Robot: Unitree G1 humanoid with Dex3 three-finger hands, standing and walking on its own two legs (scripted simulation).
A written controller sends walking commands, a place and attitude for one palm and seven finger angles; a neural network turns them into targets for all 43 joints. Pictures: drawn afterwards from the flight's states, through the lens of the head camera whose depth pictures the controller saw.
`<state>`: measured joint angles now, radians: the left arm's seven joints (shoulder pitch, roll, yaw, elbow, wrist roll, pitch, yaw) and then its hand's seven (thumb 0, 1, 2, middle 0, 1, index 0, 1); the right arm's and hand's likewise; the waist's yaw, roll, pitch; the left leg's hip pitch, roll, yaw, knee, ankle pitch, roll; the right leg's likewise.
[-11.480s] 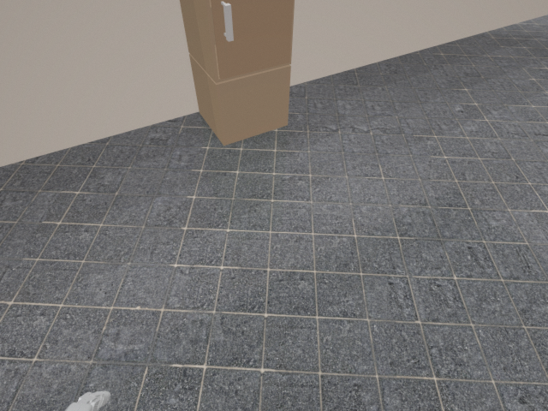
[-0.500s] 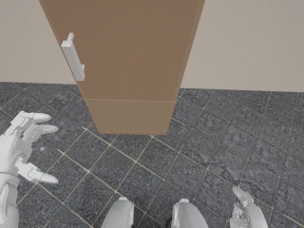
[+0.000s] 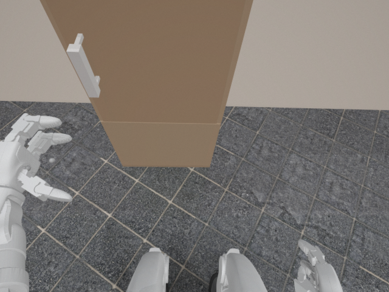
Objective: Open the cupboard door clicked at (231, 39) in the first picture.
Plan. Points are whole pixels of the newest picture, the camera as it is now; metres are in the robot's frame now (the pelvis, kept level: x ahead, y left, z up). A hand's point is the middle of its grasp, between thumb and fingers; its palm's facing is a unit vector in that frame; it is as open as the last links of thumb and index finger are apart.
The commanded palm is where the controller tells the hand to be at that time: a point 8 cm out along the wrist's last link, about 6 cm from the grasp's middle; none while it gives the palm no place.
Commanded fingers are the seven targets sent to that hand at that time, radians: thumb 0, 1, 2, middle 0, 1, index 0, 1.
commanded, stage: move the hooked fingers beside the handle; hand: left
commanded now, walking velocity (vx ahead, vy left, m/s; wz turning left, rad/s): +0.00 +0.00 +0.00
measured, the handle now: (87, 67) +0.61 +0.29 +0.03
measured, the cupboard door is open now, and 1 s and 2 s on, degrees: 0 0 0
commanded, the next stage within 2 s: none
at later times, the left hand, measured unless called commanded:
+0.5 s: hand (55, 124) +0.43 +0.31 +0.04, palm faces +0.05 -1.00 -0.03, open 14.0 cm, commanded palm +0.41 +0.35 +0.04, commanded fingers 0.00 -0.50 0.30 -0.30 -1.20 -0.30 -1.20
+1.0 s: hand (58, 95) +0.51 +0.33 +0.04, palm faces +0.05 -1.00 -0.02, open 14.0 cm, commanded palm +0.51 +0.36 +0.04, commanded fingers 0.00 -0.50 0.30 -0.30 -1.20 -0.30 -1.20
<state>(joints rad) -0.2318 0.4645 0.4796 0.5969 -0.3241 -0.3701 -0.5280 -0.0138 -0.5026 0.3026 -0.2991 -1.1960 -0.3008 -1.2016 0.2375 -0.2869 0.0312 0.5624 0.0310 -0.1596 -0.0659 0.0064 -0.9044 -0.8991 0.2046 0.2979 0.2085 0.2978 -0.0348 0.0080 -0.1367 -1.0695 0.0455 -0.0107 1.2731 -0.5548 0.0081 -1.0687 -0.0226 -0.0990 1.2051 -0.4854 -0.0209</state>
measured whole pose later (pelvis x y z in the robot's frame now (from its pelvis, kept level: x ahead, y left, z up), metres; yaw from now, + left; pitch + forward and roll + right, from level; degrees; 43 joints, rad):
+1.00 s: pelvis -0.01 +0.02 -0.03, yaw -3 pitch +29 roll -7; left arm -0.93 0.86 0.63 1.22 -0.10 -0.37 -0.54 -0.01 -0.50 0.30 -0.30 -1.20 -0.30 -1.20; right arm 0.31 -0.31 0.09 0.59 -0.01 0.03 -0.03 0.00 -0.90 -0.90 0.21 0.30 0.21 0.30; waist -0.19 0.01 -0.10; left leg -1.34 0.06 -0.02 1.40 -0.57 0.04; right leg -1.31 -0.01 -0.10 1.26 -0.46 0.01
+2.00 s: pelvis +0.00 +0.03 -0.03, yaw -5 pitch +33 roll -9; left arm -1.06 0.98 0.63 1.24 -0.03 -0.29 -0.52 -0.01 -0.50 0.30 -0.30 -1.20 -0.30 -1.20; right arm 0.33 -0.29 0.13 0.54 -0.02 0.10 -0.01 0.00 -0.91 -0.90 0.21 0.30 0.21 0.30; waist -0.25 0.02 -0.09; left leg -1.40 0.07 -0.05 1.42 -0.59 0.05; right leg -1.35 0.01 -0.13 1.24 -0.46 0.02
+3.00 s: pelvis +0.00 +0.03 -0.03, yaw -3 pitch +32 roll -8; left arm -1.05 0.81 0.53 1.19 -0.05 -0.32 -0.38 -0.01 -0.50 0.30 -0.30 -1.20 -0.30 -1.24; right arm 0.35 -0.27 0.10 0.60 -0.04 0.08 0.01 0.00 -0.91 -0.90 0.20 0.30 0.21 0.30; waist -0.24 0.02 -0.10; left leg -1.38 0.06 -0.06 1.38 -0.57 0.04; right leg -1.32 0.00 -0.13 1.22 -0.46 0.01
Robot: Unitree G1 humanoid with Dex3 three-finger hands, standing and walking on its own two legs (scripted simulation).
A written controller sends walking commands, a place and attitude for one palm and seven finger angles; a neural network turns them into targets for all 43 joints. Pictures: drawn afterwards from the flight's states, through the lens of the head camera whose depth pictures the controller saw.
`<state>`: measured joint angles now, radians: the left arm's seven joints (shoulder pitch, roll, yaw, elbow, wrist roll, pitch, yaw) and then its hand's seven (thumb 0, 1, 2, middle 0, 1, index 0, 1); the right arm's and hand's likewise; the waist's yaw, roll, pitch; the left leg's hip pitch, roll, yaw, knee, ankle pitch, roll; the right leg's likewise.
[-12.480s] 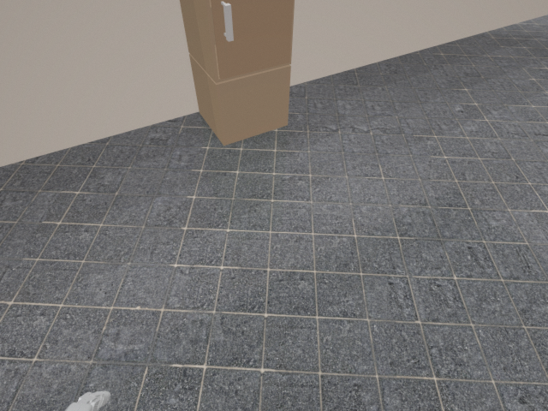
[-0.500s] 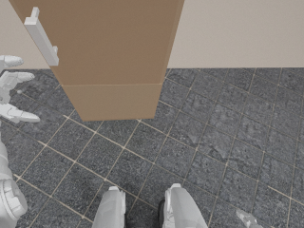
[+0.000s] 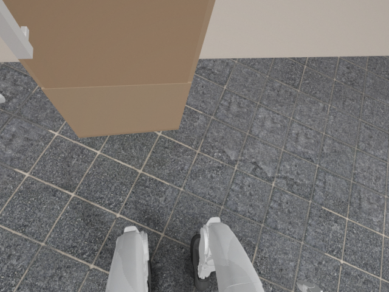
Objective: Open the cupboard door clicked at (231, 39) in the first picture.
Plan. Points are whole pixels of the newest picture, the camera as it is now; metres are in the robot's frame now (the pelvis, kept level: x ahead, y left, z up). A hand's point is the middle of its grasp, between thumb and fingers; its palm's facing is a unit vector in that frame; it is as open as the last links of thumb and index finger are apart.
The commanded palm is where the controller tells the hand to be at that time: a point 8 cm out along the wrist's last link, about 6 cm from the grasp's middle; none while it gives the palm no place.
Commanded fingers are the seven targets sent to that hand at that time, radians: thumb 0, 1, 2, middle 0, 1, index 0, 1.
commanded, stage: move the hooked fingers beside the handle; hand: left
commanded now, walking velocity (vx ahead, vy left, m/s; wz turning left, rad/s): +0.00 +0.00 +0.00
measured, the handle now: (5, 12) +0.60 +0.30 +0.06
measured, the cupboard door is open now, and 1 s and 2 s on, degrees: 0 0 0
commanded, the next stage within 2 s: slide the fingers in behind the handle in 1.06 s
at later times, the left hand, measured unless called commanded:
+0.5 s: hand out of the picture +0.55 +0.35 +0.06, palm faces +0.11 -0.99 -0.02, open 14.0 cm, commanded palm +0.55 +0.35 +0.06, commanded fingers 0.00 -0.50 0.30 -0.30 -1.20 -0.30 -1.20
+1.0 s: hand out of the picture +0.55 +0.34 +0.06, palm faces +0.11 -0.99 -0.01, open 14.0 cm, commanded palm +0.55 +0.35 +0.06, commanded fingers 0.00 -0.50 0.30 -0.30 -1.20 -0.30 -1.20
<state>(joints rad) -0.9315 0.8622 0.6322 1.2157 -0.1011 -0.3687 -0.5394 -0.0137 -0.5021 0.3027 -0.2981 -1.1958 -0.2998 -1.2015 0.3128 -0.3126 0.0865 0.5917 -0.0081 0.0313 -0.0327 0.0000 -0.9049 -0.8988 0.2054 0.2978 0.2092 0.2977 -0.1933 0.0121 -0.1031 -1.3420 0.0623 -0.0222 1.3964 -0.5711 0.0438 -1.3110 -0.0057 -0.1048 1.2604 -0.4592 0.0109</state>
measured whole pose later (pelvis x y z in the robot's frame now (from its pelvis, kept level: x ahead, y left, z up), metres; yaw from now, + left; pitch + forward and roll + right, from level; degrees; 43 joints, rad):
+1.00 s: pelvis +0.01 +0.01 +0.00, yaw -2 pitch +33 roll -9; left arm -1.06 0.98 0.63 1.24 -0.03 -0.29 -0.52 -0.01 -0.50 0.30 -0.30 -1.20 -0.30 -1.20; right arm 0.33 -0.29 0.13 0.54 -0.02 0.10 -0.01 0.00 -0.91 -0.90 0.21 0.30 0.21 0.30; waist -0.25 0.02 -0.09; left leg -1.40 0.07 -0.05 1.42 -0.59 0.05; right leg -1.35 0.01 -0.13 1.24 -0.46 0.02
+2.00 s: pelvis +0.01 +0.00 +0.00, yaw +0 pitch +32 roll -8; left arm -1.05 0.81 0.53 1.19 -0.05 -0.32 -0.38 -0.01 -0.50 0.30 -0.30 -1.20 -0.30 -1.24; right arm 0.35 -0.27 0.10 0.60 -0.04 0.08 0.01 0.00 -0.91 -0.90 0.20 0.30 0.21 0.30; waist -0.24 0.02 -0.10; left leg -1.38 0.06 -0.06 1.38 -0.57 0.04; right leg -1.32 0.00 -0.13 1.22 -0.46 0.01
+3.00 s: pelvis +0.02 +0.00 +0.02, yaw +1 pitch +30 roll -7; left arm -0.95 0.69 0.51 1.17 -0.08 -0.40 -0.31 -0.01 -0.43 0.33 -0.29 -1.20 -0.28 -1.21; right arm 0.34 -0.27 0.07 0.63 -0.04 0.09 0.02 0.00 -0.91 -0.90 0.20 0.30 0.21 0.30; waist -0.21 0.03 -0.11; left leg -1.29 0.05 -0.04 1.33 -0.58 0.03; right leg -1.25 0.00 -0.11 1.20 -0.47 0.01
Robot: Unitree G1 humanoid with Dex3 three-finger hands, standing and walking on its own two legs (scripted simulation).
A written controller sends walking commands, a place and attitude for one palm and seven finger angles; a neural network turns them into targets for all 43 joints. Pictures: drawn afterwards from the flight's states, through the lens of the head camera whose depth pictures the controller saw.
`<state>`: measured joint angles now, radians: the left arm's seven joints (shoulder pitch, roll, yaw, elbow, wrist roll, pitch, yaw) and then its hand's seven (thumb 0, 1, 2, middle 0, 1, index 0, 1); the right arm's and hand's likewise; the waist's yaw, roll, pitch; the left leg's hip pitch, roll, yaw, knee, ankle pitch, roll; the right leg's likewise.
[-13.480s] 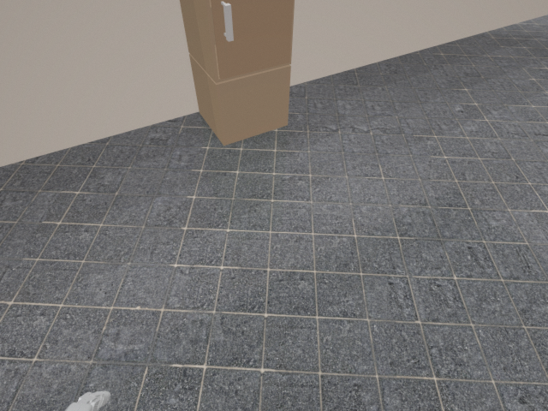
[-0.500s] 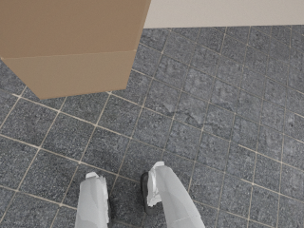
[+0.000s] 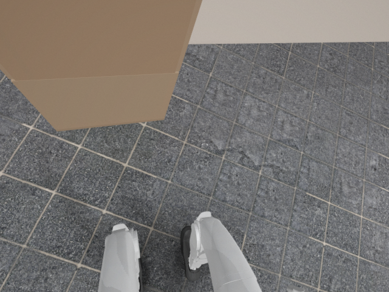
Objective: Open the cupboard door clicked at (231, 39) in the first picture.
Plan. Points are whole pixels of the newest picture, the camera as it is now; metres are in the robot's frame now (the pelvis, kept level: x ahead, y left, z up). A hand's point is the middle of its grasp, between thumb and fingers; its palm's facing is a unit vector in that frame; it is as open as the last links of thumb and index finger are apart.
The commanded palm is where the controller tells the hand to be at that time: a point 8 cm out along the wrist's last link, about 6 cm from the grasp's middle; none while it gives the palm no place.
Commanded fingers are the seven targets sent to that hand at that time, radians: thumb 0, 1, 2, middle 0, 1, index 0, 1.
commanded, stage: move the hooked fingers beside the handle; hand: left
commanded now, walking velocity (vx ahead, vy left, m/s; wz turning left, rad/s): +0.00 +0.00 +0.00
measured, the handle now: out of the picture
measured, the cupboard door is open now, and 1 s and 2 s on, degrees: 0 0 1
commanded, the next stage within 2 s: slide the fingers in behind the handle in 0.06 s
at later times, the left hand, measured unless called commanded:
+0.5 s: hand out of the picture +0.53 +0.34 +0.06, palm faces +0.16 -0.99 -0.02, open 13.9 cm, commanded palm +0.53 +0.33 +0.06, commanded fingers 0.00 -0.50 0.30 -0.30 -1.20 -0.30 -1.20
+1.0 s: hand out of the picture +0.54 +0.31 +0.05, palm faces +0.15 -0.99 +0.00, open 13.9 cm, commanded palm +0.53 +0.30 +0.06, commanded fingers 0.00 -0.50 0.30 -0.30 -1.20 -0.30 -1.20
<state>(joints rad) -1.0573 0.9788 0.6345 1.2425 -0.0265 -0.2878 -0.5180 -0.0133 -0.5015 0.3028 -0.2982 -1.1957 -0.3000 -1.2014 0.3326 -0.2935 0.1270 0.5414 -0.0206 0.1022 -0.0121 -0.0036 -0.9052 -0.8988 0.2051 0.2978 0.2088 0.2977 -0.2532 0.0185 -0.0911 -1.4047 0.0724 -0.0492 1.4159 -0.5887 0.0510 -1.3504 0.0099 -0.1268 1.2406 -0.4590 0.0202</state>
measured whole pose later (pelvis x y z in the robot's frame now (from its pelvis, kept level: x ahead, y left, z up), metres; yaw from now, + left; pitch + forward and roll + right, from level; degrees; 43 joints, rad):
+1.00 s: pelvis +0.00 +0.00 +0.01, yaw +2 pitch +32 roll -8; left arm -1.05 0.81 0.53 1.19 -0.05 -0.32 -0.38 -0.01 -0.50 0.30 -0.30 -1.20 -0.30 -1.24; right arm 0.35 -0.27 0.10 0.60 -0.04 0.08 0.01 0.00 -0.91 -0.90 0.20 0.30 0.21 0.30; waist -0.24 0.02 -0.10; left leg -1.38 0.06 -0.06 1.38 -0.57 0.04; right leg -1.32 0.00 -0.13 1.22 -0.46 0.01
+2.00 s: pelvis +0.01 -0.01 +0.02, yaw +2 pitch +30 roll -7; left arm -0.95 0.69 0.51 1.17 -0.08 -0.40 -0.31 -0.01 -0.43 0.33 -0.29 -1.20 -0.28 -1.21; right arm 0.34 -0.27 0.07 0.63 -0.04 0.09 0.02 0.00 -0.91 -0.90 0.20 0.30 0.21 0.30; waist -0.21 0.03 -0.11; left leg -1.29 0.05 -0.04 1.33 -0.58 0.03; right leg -1.25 0.00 -0.11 1.20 -0.47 0.01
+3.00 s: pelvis +0.01 -0.01 +0.03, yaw +1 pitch +29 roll -5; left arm -0.73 0.62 0.55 0.97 -0.16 -0.38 -0.36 0.00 0.68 0.73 -0.35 -1.35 -0.35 -1.35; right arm 0.35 -0.26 0.06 0.58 -0.01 0.10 0.02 0.00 -0.91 -0.90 0.20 0.30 0.21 0.30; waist -0.19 0.03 -0.12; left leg -1.23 0.07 0.01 1.29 -0.57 0.04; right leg -1.22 0.01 -0.07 1.17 -0.45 0.02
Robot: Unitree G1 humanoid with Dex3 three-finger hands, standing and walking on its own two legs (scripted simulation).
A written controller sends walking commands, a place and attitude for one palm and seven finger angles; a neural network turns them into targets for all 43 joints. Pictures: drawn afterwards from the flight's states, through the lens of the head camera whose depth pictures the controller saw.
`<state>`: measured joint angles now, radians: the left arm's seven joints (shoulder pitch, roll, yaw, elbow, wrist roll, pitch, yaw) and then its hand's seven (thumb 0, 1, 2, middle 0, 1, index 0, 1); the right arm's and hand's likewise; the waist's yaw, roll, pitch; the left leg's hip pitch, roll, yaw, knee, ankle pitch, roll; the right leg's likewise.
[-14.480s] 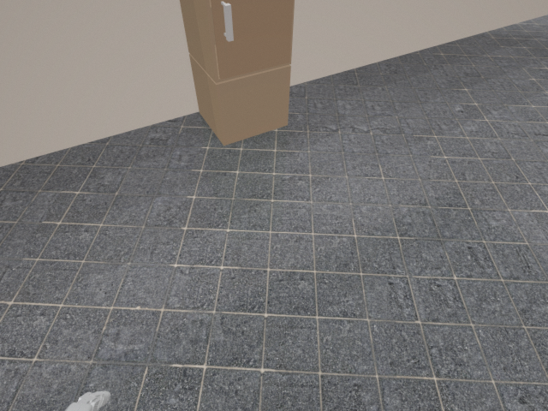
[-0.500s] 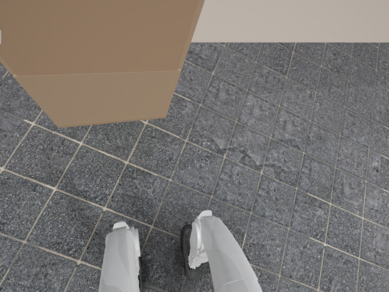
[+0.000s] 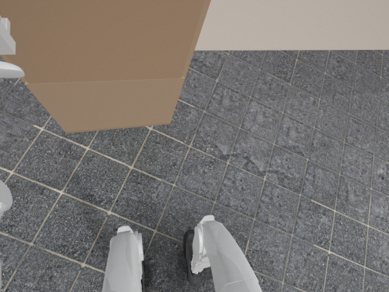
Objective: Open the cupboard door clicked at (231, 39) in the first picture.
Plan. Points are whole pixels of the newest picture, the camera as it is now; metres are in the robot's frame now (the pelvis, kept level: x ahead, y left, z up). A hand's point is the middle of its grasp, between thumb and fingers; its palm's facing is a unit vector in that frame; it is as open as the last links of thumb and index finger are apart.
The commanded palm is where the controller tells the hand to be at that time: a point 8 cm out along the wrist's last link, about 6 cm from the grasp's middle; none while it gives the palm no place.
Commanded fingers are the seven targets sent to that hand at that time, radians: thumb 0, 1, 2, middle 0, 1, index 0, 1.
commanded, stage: slide the fingers in behind the handle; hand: left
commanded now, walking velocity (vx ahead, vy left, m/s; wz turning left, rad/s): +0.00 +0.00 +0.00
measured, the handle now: out of the picture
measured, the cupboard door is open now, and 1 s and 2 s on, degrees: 0 1 6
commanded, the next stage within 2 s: close the thumb around the handle in 0.76 s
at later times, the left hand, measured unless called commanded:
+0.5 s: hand (3, 33) +0.54 +0.27 +0.05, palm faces +0.13 -0.99 -0.02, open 13.9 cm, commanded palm +0.53 +0.27 +0.06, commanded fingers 0.00 -0.50 0.30 -0.30 -1.20 -0.30 -1.20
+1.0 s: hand (4, 36) +0.54 +0.27 +0.05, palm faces +0.13 -0.99 -0.02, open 13.6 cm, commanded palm +0.52 +0.28 +0.06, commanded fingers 0.00 -0.05 0.49 -0.33 -1.25 -0.33 -1.25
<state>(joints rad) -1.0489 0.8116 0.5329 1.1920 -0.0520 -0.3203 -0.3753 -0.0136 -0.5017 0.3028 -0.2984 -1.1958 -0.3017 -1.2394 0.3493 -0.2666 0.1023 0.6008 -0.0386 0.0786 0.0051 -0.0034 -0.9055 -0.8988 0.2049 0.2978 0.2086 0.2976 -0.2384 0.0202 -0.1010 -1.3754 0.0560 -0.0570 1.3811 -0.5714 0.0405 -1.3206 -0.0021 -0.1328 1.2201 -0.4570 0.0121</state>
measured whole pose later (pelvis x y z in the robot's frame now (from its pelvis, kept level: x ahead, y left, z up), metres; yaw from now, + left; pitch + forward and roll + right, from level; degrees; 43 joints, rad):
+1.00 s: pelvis +0.01 +0.00 +0.01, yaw +1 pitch +30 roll -7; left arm -0.95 0.69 0.51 1.17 -0.08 -0.40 -0.31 -0.01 -0.43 0.33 -0.29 -1.20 -0.28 -1.21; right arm 0.34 -0.27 0.07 0.63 -0.04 0.09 0.02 0.00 -0.91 -0.90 0.20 0.30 0.21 0.30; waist -0.21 0.03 -0.11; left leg -1.29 0.05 -0.04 1.33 -0.58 0.03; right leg -1.25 0.00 -0.11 1.20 -0.47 0.01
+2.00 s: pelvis +0.01 +0.00 +0.02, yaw -1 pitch +29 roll -5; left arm -0.73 0.62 0.55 0.97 -0.16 -0.38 -0.36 0.00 0.68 0.73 -0.35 -1.35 -0.35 -1.35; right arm 0.35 -0.26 0.06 0.58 -0.01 0.10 0.02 0.00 -0.91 -0.90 0.20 0.30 0.21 0.30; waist -0.19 0.03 -0.12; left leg -1.23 0.07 0.01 1.29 -0.57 0.04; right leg -1.22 0.01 -0.07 1.17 -0.45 0.02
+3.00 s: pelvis +0.01 -0.06 +0.03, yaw +5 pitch +19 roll +1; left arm -0.08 0.00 0.02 0.42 0.01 -0.52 0.50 0.01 0.49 0.72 -0.35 -1.31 -0.35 -1.31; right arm 0.16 -0.21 -0.03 0.64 -0.07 -0.03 0.00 0.01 -0.91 -0.90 0.20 0.30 0.20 0.30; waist -0.03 0.01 -0.16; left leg -1.00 0.02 -0.03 1.20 -0.54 -0.04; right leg -1.03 -0.03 -0.10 1.21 -0.52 -0.06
